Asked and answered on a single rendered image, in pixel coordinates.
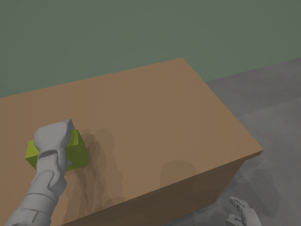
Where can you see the robot right hand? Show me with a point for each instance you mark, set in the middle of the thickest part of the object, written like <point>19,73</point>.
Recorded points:
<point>248,215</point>

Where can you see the table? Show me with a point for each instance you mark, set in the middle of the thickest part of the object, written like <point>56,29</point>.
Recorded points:
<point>160,145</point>

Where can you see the robot left forearm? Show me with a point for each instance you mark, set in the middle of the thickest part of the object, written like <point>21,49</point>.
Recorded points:
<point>41,198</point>

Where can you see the robot left hand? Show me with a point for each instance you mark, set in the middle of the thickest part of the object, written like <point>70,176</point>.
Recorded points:
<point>54,135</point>

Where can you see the sponge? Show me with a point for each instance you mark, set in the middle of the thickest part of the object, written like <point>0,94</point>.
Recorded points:
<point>76,152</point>

